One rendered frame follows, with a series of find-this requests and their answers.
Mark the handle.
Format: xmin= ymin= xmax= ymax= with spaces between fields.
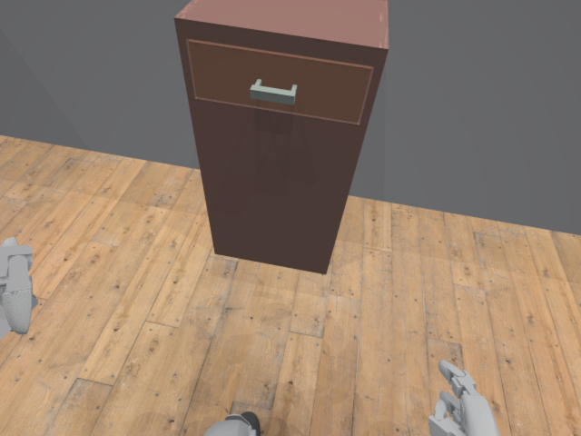
xmin=250 ymin=79 xmax=297 ymax=105

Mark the robot left hand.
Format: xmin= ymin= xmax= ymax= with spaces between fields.
xmin=0 ymin=237 xmax=38 ymax=340

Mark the left robot shin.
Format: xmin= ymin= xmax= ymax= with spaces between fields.
xmin=225 ymin=414 xmax=250 ymax=426

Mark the drawer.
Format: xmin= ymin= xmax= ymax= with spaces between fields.
xmin=188 ymin=39 xmax=371 ymax=123

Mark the left robot foot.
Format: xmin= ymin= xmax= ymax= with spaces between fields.
xmin=241 ymin=411 xmax=261 ymax=436

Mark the robot right hand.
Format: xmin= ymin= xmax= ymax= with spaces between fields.
xmin=428 ymin=360 xmax=500 ymax=436

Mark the cabinet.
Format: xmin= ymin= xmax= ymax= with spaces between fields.
xmin=174 ymin=0 xmax=389 ymax=274

